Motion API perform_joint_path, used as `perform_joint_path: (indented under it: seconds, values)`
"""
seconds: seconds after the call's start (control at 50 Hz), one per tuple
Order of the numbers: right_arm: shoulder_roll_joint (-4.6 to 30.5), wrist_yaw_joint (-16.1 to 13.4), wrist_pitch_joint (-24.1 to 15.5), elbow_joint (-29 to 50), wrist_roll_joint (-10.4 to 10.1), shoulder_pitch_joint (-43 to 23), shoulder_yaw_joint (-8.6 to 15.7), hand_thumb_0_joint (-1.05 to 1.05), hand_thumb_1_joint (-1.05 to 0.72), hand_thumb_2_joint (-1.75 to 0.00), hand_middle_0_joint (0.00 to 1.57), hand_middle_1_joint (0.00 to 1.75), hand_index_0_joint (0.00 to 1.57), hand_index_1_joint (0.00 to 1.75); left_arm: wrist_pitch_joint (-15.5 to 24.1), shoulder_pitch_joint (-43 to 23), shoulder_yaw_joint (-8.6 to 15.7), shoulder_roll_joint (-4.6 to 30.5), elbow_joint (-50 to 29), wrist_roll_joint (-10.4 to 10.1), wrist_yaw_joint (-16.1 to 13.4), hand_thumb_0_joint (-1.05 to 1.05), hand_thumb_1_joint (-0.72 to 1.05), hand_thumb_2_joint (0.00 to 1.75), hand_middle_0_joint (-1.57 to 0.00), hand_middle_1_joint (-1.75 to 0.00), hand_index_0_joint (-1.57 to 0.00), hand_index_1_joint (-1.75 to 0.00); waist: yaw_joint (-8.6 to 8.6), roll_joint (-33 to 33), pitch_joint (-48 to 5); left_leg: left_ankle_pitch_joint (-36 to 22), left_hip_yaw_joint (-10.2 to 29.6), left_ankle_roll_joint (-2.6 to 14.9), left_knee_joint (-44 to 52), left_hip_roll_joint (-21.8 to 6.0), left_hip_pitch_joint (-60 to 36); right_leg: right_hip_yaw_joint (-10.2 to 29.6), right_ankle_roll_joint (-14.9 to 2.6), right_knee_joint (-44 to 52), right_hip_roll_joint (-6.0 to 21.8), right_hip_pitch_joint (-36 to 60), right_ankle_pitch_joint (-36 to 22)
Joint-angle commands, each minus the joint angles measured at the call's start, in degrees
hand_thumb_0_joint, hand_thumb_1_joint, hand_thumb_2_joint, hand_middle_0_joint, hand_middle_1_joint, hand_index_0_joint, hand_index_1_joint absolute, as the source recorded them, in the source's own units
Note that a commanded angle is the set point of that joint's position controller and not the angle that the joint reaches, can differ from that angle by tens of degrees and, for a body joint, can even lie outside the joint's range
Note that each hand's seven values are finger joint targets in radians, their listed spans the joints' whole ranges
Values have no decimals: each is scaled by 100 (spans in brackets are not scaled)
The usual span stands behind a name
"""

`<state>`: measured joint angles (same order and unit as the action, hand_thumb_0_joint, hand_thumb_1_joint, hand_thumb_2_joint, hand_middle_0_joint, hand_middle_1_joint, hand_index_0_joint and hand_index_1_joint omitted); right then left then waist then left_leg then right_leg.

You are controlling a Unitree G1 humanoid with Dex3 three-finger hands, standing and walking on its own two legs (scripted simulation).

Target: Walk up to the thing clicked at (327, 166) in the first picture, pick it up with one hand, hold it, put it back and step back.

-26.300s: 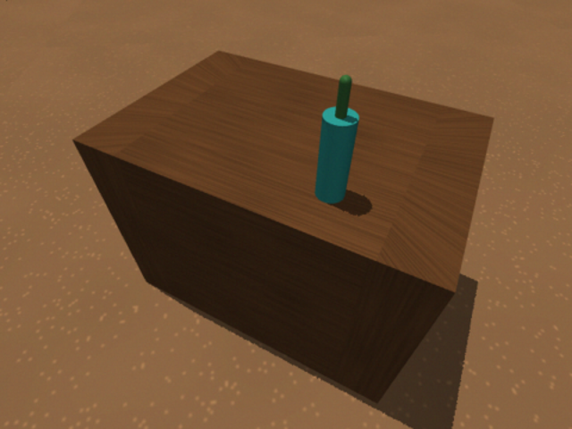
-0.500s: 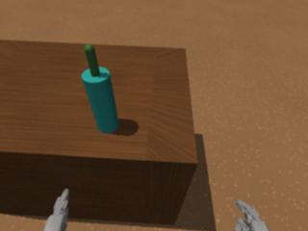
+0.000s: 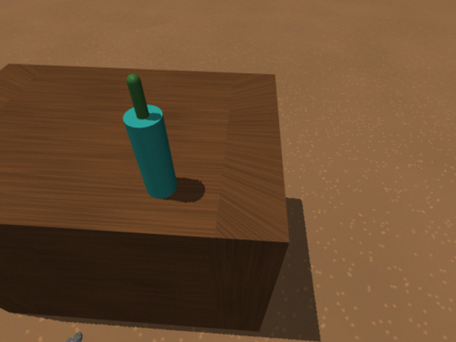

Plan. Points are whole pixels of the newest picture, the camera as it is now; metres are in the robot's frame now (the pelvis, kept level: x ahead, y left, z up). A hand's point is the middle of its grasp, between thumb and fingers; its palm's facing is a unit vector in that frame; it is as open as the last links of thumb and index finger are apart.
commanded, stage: stand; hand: left
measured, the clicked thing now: (149, 141) +0.48 +0.17 +0.11
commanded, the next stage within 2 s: none
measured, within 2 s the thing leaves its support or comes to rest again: neither
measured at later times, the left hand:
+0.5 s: hand out of the picture +0.06 +0.24 -0.11, palm faces -0.02 -0.94 -0.34, open 9.7 cm
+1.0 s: hand out of the picture +0.06 +0.26 -0.11, palm faces -0.03 -0.94 -0.34, open 7.4 cm
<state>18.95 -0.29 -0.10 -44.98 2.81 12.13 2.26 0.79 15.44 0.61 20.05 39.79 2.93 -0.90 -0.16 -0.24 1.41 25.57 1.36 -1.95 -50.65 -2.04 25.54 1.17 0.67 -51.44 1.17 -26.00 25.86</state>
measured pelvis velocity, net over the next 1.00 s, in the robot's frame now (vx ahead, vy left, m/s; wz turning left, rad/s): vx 0.00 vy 0.01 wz -0.02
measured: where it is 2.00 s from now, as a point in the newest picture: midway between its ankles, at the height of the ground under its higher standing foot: outside the picture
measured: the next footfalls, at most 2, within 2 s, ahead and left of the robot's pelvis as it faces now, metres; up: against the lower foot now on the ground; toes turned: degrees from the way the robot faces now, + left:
none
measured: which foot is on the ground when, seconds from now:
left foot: down 0.00-1.00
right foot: down 0.00-1.00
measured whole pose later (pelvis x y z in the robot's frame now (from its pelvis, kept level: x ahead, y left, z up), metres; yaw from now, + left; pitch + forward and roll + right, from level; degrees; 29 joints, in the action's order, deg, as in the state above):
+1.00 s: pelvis +0.00 +0.01 +0.05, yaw -1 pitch -3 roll +0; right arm 19.7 -0.3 -0.8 -65.9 1.0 7.4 0.6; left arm 0.9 6.3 0.2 18.9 67.6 0.8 0.0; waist 0.0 -0.4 3.6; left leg 10.7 -0.4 -1.4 -21.3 -1.6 7.4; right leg 2.0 2.2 -21.2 1.9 -7.9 10.2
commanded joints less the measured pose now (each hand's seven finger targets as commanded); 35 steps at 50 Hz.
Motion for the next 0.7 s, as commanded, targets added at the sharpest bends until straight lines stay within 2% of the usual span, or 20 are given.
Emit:
perform_joint_path:
  seconds: [0.0,0.04,0.08,0.1,0.12,0.14,0.16,0.18,0.2,0.26,0.36,0.4,0.42,0.48,0.56,0.62,0.68]
  values:
    - [921,-41,-195,170,-26,-257,290,0,-90,-90,20,30,20,30,243,-286,349,1003,71,-47,-76,0,-61,1,-4,-4,-4,-4,-15,-78,-426,-1066,520,606,1259,-228,-455,531,-548,1181,196,349,-1375]
    - [952,-45,-181,-46,-52,-286,275,0,-90,-90,20,30,20,30,231,-289,332,1028,379,-49,-73,0,-60,3,-4,-5,-4,-5,-34,-130,-331,-976,527,577,1429,-248,-502,560,-542,1401,228,436,-1274]
    - [974,-60,-171,-249,-69,-247,255,0,-90,-90,20,30,20,30,236,-330,335,1111,660,-62,-72,0,-44,19,-20,-21,-20,-21,3,21,-408,-1221,402,522,1428,-206,-707,659,-543,1610,322,596,-1507]
    - [976,-65,-158,-349,-91,-238,253,0,-90,-90,20,30,20,30,240,-376,337,1173,768,-68,-74,0,-36,27,-20,-29,-20,-29,34,91,-444,-1342,305,480,1389,-161,-900,795,-583,1752,424,591,-1614]
    - [992,-70,-153,-476,-97,-203,242,0,-90,-90,20,30,20,30,239,-401,327,1194,896,-73,-79,0,-28,35,-20,-30,-20,-30,65,98,-431,-1377,271,459,1412,-154,-1031,850,-560,1909,476,604,-1694]
    - [966,-73,-136,-581,-95,-134,219,0,-90,-90,20,30,20,30,220,-510,320,1212,982,-90,-86,0,-20,43,-20,-30,-20,-30,100,140,-372,-1302,300,461,1596,-183,-1009,822,-546,1967,471,654,-1585]
    - [1013,-68,-127,-680,-107,-218,222,0,-90,-90,20,30,20,30,214,-502,304,1221,1097,-94,-86,0,-12,51,-20,-30,-20,-30,63,120,-265,-1244,249,432,1623,-148,-1147,911,-531,2193,531,584,-1446]
    - [972,-67,-115,-775,-106,-156,195,0,-90,-90,20,30,20,30,202,-573,289,1214,1201,-114,-86,0,-4,59,-20,-30,-20,-30,115,223,-268,-1182,263,441,1752,-182,-1142,870,-501,2279,523,695,-1376]
    - [1001,-70,-98,-870,-105,-163,188,0,-90,-90,20,30,20,30,185,-623,288,1238,1291,-126,-86,0,4,67,-20,-30,-20,-30,88,272,-142,-978,270,425,1940,-181,-1136,874,-473,2457,509,688,-1087]
    - [1033,-70,-122,-1082,-115,-233,140,0,-90,-90,20,30,20,30,156,-646,246,1174,1576,-159,-76,0,28,90,-20,-30,-20,-30,30,276,0,-964,345,397,2372,-279,-1131,736,-387,2689,454,999,-1127]
    - [1099,-96,-184,-1383,-127,-224,75,0,-90,-90,20,30,20,30,167,-793,211,1090,1903,-203,-62,0,68,90,-20,-30,-20,-30,23,129,-113,-1605,345,315,2770,-393,-1342,618,-310,2842,476,1560,-1833]
    - [1097,-92,-192,-1463,-135,-325,54,0,-90,-90,20,30,20,30,151,-773,197,1075,2036,-222,-47,0,84,90,-20,-30,-20,-30,-28,80,-30,-1482,358,294,2932,-403,-1375,550,-274,2961,454,1613,-1705]
    - [1104,-88,-185,-1492,-150,-397,55,0,-90,-90,20,30,20,30,140,-775,189,1057,2108,-211,-39,0,90,90,-20,-30,-20,-30,-39,76,46,-1294,350,279,2988,-390,-1422,550,-270,3070,440,1521,-1439]
    - [1109,-89,-171,-1604,-149,-381,51,0,-90,-90,20,30,20,30,129,-900,190,1079,2204,-207,-28,0,90,90,-20,-30,-20,-30,-38,89,113,-1182,350,265,3152,-415,-1407,532,-254,3188,443,1567,-1312]
    - [1092,-83,-185,-1690,-148,-372,34,0,-90,-90,20,30,20,30,133,-1047,183,1064,2307,-199,-20,0,90,90,-20,-30,-20,-30,2,-5,42,-1314,355,263,3295,-461,-1410,488,-212,3209,469,1775,-1623]
    - [1098,-84,-198,-1742,-144,-434,24,0,-90,-90,20,30,20,30,116,-1082,168,1032,2384,-215,-9,0,90,90,-20,-30,-20,-30,-28,-98,1,-1396,344,253,3358,-492,-1518,488,-206,3211,496,1827,-1739]
    - [1128,-75,-187,-1748,-166,-514,38,0,-90,-90,20,30,20,30,115,-1112,160,1079,2433,-201,-6,0,90,90,-20,-30,-20,-30,-11,40,67,-1315,324,246,3393,-450,-1594,476,-167,3342,472,1710,-1583]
